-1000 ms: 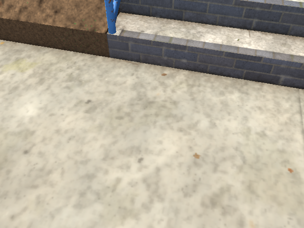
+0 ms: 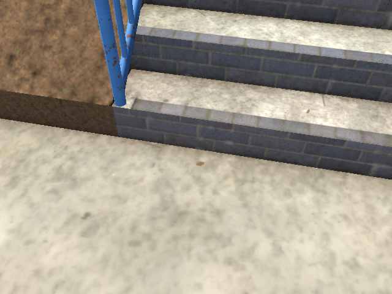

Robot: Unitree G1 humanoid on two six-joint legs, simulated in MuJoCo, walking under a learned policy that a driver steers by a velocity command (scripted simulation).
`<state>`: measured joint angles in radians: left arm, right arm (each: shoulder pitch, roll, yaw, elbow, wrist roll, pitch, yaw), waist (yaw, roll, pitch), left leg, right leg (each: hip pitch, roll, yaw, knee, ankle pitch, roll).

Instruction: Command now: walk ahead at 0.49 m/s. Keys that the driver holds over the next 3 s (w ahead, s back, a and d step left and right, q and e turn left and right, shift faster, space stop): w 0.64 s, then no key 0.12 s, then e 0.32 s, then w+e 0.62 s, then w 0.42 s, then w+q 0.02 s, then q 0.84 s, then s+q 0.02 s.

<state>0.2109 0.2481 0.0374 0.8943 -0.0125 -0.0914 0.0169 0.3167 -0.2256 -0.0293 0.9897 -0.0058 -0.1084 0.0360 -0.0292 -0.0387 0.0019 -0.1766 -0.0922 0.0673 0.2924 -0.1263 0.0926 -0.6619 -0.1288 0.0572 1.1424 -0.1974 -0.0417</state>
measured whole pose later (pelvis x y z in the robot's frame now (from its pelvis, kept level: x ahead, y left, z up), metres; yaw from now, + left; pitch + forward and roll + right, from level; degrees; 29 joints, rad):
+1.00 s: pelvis +0.49 -0.03 -0.01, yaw -4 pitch +2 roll +0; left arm 0.25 0.27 0.06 0.92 -0.02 -0.01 0.04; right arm 0.07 -0.23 -0.04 0.87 -0.02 -0.07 0.00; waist 0.02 -0.04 0.05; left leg -0.40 0.01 0.10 0.44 -0.07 0.06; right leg -0.48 -0.03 0.03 1.14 -0.50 0.04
